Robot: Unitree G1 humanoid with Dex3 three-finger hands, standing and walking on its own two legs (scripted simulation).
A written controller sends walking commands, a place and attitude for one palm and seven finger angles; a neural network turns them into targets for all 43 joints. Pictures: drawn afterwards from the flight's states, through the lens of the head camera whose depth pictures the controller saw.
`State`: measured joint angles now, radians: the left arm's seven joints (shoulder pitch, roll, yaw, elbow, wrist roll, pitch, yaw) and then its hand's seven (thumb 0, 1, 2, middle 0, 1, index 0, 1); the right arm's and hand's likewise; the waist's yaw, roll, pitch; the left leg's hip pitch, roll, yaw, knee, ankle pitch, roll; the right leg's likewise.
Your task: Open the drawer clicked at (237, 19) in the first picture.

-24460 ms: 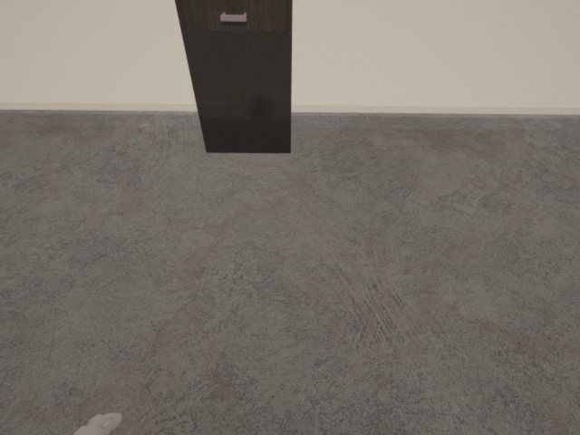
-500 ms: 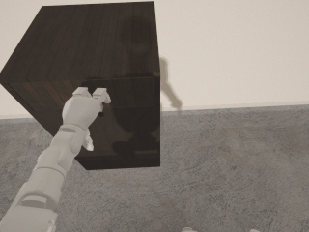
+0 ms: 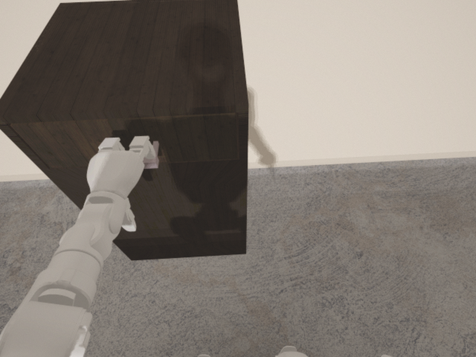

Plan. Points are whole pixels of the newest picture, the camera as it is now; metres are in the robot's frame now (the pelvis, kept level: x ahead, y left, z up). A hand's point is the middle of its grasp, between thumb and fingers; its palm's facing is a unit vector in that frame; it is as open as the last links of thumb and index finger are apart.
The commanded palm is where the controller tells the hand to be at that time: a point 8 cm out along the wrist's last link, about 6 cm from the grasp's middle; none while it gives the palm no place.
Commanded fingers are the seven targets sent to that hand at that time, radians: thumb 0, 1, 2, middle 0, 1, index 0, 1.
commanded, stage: lower the fingers behind the handle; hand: left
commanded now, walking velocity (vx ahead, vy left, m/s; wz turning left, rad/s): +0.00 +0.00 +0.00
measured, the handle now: (132, 154) +0.50 +0.24 +0.00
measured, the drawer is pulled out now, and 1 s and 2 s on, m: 0.00 0.00 0.00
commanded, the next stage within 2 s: lift the fingers back up to retry in 0.90 s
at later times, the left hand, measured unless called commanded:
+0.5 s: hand (129, 181) +0.42 +0.23 +0.01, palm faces -0.02 +0.00 -1.00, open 14.0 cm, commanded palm +0.39 +0.24 +0.02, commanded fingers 0.00 -0.50 0.30 -0.30 -1.20 -0.30 -1.20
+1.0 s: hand (130, 182) +0.42 +0.23 +0.01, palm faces +0.00 +0.00 -1.00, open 14.1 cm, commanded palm +0.39 +0.24 +0.03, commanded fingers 0.00 -0.50 0.30 -0.30 -1.20 -0.30 -1.20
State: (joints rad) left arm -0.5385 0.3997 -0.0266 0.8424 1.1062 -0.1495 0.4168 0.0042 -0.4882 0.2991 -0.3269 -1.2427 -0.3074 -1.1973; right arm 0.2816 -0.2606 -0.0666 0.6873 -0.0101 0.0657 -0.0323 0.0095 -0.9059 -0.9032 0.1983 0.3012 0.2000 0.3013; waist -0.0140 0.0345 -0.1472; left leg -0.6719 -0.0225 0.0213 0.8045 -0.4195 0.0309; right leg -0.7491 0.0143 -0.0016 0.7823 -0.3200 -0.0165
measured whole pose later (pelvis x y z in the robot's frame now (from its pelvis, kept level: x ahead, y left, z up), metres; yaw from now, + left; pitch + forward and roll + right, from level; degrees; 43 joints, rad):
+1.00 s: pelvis -0.02 +0.00 -0.01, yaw +0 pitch +18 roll +0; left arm -0.65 0.42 -0.06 0.94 1.07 -0.02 0.40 0.00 -0.49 0.30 -0.24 -1.24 -0.24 -1.24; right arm 0.30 -0.25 -0.02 0.67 0.01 0.08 -0.04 0.01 -0.91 -0.90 0.20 0.30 0.20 0.30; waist -0.04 0.04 -0.16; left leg -0.78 -0.02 0.03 0.87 -0.42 0.03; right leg -0.86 0.02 0.01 0.84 -0.31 -0.02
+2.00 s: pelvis +0.02 -0.01 +0.02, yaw +1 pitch +11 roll +0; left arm -0.42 0.40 -0.05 0.64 1.07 -0.03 0.30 0.00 -0.49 0.30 -0.32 -1.20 -0.32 -1.20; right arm 0.19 -0.24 -0.05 0.66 0.01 0.09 -0.04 0.01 -0.91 -0.90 0.20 0.30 0.20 0.30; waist 0.03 0.05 -0.10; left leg -0.45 -0.02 0.01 0.64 -0.38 0.02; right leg -0.53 0.02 -0.01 0.64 -0.30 -0.02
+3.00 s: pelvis +0.00 +0.00 +0.02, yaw +0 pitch +11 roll +0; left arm -0.53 0.39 -0.13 0.81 1.00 0.10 0.28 0.00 -0.49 0.30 -0.32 -1.20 -0.31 -1.20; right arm 0.26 -0.25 -0.05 0.70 0.03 0.07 -0.04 0.01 -0.91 -0.90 0.20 0.30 0.20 0.30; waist 0.01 0.08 -0.11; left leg -0.47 -0.03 0.02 0.62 -0.34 0.03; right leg -0.56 0.01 0.01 0.62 -0.26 -0.01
